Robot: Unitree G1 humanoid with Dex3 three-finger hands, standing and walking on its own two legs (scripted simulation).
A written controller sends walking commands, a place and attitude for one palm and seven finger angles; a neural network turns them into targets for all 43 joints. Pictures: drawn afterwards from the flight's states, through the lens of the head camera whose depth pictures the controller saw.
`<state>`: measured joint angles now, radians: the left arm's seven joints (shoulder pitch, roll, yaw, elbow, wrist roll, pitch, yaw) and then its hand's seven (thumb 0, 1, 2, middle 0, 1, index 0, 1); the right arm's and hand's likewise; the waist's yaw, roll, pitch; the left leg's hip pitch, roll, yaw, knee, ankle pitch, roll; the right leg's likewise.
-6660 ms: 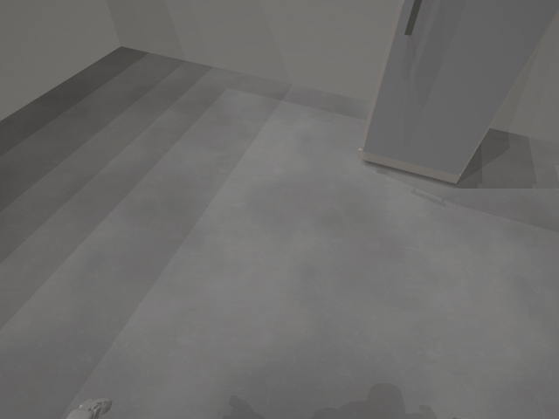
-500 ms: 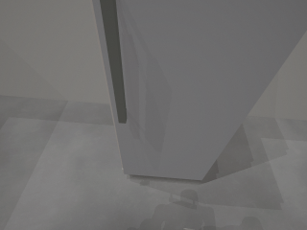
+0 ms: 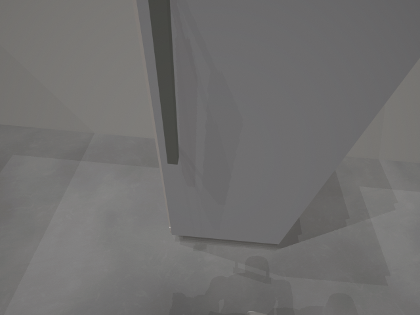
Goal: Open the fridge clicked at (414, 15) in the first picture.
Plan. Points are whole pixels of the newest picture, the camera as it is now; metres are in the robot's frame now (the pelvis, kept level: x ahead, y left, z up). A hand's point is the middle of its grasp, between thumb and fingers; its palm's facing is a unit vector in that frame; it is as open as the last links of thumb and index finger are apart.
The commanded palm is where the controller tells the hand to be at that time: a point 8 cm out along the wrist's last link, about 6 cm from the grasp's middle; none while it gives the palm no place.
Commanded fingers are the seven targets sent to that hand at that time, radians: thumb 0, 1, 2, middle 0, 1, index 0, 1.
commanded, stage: come to a stop and stand still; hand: left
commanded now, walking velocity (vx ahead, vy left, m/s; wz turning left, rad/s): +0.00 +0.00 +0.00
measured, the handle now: (169, 88) +0.49 +0.12 +0.16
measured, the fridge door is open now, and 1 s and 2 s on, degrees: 0 0 0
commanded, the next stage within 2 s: look again from close up in 0.92 s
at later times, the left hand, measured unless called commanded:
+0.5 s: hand out of the picture -0.05 +0.16 -0.17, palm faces +0.02 -0.99 -0.17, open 7.4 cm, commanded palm none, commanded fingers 0.00 0.90 0.90 -0.20 -0.30 -0.20 -0.30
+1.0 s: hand out of the picture -0.07 +0.15 -0.17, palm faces +0.02 -0.99 -0.15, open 7.3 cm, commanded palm none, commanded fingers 0.00 0.90 0.90 -0.20 -0.30 -0.20 -0.30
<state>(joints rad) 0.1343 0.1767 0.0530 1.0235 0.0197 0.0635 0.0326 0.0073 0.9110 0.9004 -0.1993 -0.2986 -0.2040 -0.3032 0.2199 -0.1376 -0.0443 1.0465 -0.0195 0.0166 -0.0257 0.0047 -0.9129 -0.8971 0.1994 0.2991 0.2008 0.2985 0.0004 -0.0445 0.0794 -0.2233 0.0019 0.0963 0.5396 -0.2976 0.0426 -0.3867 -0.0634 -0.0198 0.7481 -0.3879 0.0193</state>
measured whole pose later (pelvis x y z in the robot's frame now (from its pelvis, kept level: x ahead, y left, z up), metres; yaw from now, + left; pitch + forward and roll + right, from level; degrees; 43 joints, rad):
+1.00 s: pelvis -0.05 -0.01 +0.01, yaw +1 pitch +0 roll +0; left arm 0.33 0.12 -0.01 1.10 0.02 -0.01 0.03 0.01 0.91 0.90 -0.20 -0.30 -0.20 -0.30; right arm 0.33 -0.10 -0.01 1.10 -0.02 -0.01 -0.01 0.00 -0.91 -0.90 0.20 0.30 0.20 0.30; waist -0.02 0.00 0.04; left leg -0.28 0.00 0.08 0.45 -0.16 0.03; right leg -0.24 -0.03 -0.07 0.47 -0.22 0.00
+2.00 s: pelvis -0.05 +0.02 +0.01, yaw +1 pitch -3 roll -1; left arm 0.29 0.24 -0.02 1.08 0.02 0.00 0.02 0.01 0.91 0.90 -0.20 -0.30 -0.20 -0.30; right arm 0.24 -0.23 -0.01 1.10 -0.01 0.00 0.01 0.01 -0.91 -0.90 0.20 0.30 0.20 0.30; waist 0.00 -0.02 0.02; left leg -0.21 -0.03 0.09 0.37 -0.13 0.06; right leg -0.16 -0.06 -0.06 0.38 -0.17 0.04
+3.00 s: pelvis -0.06 +0.01 +0.01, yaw +0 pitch -1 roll +0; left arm 0.40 0.11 0.00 1.09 0.03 -0.01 0.04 0.01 0.91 0.90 -0.20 -0.30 -0.20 -0.30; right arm 0.33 -0.12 -0.02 1.11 -0.01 0.00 -0.01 0.00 -0.91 -0.90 0.20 0.30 0.20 0.30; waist 0.00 0.00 0.00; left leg -0.27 -0.01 0.10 0.43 -0.14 0.05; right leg -0.24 -0.04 -0.04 0.44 -0.18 0.03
